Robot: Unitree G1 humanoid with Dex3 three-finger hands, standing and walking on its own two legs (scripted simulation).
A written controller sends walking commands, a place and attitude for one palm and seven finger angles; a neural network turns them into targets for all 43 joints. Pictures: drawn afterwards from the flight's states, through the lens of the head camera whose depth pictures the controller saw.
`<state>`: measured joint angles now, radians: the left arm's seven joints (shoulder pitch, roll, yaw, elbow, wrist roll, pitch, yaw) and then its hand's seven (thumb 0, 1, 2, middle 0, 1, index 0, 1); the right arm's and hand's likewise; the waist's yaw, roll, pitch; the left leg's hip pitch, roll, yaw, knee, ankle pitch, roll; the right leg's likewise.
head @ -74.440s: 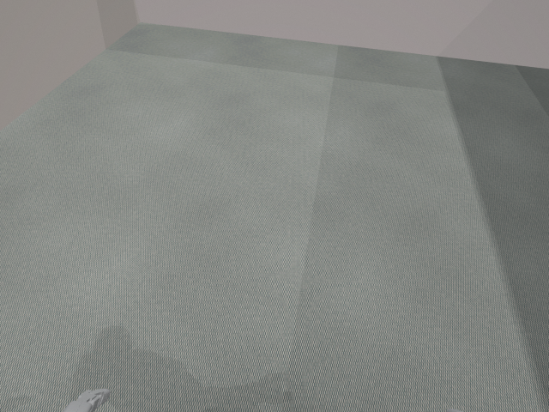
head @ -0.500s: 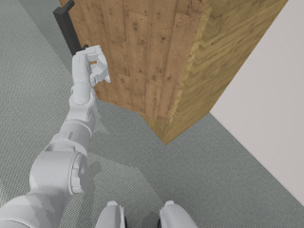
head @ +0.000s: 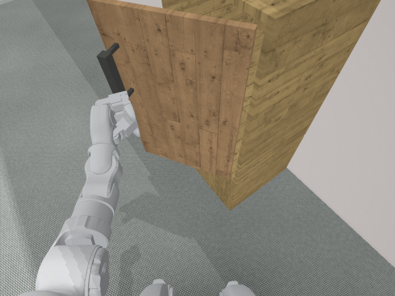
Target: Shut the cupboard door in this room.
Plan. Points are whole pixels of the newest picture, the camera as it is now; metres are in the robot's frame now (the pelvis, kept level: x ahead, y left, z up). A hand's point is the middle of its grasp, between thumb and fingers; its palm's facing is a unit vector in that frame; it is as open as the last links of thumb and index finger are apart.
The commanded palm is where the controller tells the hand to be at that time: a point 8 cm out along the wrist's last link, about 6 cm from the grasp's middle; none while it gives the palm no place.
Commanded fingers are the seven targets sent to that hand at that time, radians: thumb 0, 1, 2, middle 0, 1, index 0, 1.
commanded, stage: draw the hand back to the body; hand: left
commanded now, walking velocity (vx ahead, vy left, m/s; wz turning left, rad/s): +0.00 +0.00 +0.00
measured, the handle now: (119, 76) +0.64 +0.18 +0.06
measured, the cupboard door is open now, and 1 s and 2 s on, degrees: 33 33 33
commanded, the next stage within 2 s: step back with the hand held close in 1.36 s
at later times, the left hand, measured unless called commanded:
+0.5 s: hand (54, 179) +0.29 +0.20 +0.16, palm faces +0.13 -0.97 -0.21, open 3.2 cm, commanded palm +0.25 +0.24 +0.17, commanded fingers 0.00 0.90 0.90 -0.83 -0.99 -0.83 -0.99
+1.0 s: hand out of the picture +0.19 +0.30 +0.23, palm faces +0.47 -0.78 -0.42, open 6.3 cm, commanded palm +0.14 +0.34 +0.24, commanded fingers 0.00 0.90 0.90 -0.20 -0.30 -0.20 -0.30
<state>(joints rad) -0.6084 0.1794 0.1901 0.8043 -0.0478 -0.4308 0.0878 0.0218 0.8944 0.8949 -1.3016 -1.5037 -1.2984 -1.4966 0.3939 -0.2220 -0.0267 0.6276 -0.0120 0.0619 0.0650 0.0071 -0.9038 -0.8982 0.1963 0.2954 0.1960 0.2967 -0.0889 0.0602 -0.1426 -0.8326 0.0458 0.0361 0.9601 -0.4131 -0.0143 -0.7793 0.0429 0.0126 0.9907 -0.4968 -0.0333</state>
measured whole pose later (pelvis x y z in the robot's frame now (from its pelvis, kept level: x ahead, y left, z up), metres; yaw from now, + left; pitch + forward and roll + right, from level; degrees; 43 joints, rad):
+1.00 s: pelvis +0.01 +0.03 +0.07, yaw +2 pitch -4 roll +0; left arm 0.47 0.39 0.34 -0.40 -0.09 -0.03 0.09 0.02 0.89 0.89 -0.42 -0.53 -0.41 -0.52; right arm 0.20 -0.22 0.04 0.62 0.03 -0.02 -0.06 0.01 -0.90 -0.90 0.20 0.30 0.20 0.30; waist 0.07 0.07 0.00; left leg -0.14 -0.01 0.02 0.42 -0.21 0.03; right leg -0.04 -0.01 0.00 0.38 -0.26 0.01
